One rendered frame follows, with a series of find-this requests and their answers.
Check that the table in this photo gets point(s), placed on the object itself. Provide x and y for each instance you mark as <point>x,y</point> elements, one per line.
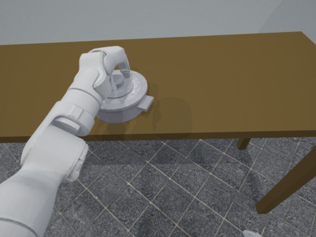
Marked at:
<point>204,87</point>

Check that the pot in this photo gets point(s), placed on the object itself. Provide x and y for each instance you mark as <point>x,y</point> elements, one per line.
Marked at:
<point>127,114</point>

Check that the knob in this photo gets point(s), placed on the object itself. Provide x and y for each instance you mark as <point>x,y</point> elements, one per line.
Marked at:
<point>118,80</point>

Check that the robot left hand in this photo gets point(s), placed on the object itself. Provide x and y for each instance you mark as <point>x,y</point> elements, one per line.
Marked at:
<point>120,59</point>

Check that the left robot forearm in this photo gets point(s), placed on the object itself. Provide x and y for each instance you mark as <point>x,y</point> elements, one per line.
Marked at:
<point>77,109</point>

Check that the lid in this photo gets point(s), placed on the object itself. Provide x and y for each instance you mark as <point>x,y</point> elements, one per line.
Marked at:
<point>132,92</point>

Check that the left robot upper arm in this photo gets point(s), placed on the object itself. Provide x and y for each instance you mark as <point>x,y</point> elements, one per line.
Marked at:
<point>27,198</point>

